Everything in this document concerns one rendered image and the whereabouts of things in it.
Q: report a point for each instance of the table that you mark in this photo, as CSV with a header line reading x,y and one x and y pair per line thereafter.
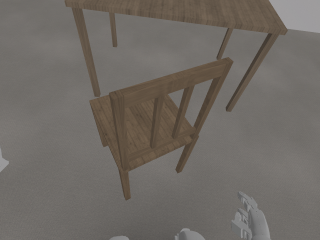
x,y
249,15

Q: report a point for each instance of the right robot shin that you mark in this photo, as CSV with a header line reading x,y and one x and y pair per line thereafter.
x,y
185,229

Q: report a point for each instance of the chair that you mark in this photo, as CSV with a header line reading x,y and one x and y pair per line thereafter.
x,y
141,123

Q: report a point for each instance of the robot right thigh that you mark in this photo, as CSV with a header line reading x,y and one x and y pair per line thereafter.
x,y
188,235

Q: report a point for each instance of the robot right hand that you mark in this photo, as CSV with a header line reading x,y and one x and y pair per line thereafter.
x,y
253,223

